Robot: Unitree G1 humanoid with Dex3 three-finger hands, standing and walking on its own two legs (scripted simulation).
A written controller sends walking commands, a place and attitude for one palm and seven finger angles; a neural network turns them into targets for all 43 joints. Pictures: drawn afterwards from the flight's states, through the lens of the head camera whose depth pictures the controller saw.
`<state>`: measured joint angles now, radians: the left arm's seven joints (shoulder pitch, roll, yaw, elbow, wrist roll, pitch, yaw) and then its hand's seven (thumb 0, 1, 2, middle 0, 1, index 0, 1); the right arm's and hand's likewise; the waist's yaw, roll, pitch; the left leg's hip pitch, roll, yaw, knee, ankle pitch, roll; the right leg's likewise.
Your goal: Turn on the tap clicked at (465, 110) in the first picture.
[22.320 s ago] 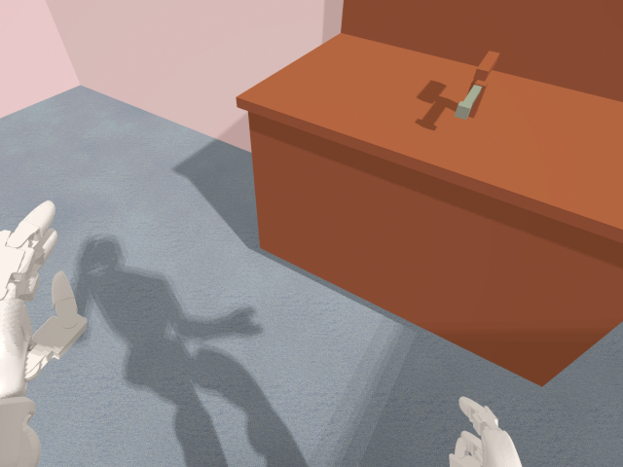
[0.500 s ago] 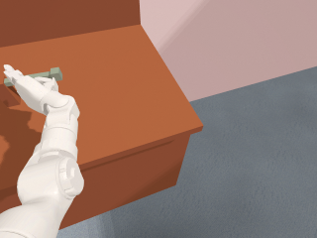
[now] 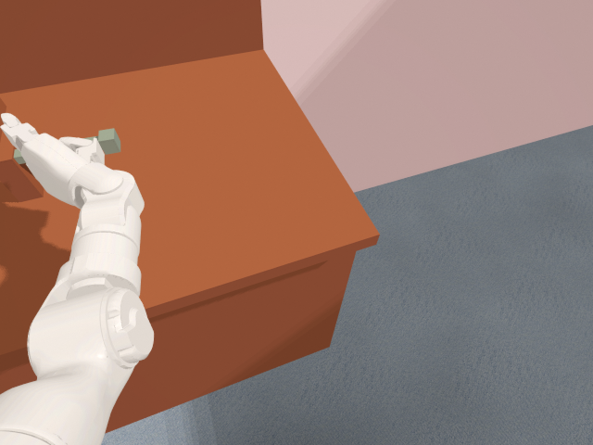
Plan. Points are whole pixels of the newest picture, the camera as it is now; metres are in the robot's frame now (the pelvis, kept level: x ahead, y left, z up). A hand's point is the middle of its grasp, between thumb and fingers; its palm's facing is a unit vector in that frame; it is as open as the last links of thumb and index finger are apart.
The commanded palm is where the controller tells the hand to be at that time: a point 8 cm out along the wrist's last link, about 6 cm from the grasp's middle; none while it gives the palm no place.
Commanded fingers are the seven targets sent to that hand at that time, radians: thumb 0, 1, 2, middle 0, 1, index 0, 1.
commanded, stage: lift the hand up off the lever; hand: left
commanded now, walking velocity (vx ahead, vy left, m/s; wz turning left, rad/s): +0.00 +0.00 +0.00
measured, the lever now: (109, 141) +0.58 +0.29 +0.07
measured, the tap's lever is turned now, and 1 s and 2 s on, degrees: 86 86 86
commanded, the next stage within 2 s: draw the hand back beside the body in 0.26 s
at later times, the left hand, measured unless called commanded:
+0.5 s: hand (126, 143) +0.47 +0.21 +0.16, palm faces +0.55 -0.82 -0.14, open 7.8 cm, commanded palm +0.39 +0.25 +0.15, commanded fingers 0.00 0.90 0.90 -0.16 -0.17 -0.16 -0.17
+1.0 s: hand (70, 241) +0.32 +0.22 +0.16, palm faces +0.32 -0.92 -0.21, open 7.7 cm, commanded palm +0.27 +0.27 +0.17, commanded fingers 0.00 0.90 0.90 -0.18 -0.25 -0.18 -0.25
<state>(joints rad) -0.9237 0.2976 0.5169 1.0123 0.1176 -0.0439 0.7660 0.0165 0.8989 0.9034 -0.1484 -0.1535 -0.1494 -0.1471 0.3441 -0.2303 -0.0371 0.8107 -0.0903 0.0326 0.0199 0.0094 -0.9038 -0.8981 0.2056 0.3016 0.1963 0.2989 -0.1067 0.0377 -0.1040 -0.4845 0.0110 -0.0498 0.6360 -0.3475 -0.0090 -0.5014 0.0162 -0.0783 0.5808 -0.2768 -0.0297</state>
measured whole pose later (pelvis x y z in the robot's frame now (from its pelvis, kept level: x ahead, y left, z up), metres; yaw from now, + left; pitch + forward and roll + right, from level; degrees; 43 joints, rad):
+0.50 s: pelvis +0.01 +0.00 +0.01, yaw -2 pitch +8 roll -1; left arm -0.74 0.27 0.35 0.78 0.08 -0.03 0.44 0.02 0.90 0.90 -0.15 -0.16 -0.15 -0.15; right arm 0.33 -0.23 -0.04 0.77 -0.04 0.06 -0.03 0.01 -0.90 -0.90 0.21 0.30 0.20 0.30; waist -0.06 0.05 -0.09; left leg -0.36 0.02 -0.01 0.56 -0.33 -0.01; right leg -0.40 0.03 -0.04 0.52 -0.26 -0.03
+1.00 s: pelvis -0.01 +0.00 +0.02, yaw -2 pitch -4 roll +0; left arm -0.15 0.30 0.20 0.20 -0.08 -0.08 0.11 0.02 0.90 0.90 -0.17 -0.22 -0.17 -0.22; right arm 0.14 -0.25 0.01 0.68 0.02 -0.04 -0.07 0.01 -0.90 -0.90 0.20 0.30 0.20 0.30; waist 0.04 0.05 0.02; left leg -0.06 0.00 0.00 0.35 -0.23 0.00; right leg -0.12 0.01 -0.03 0.36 -0.18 -0.02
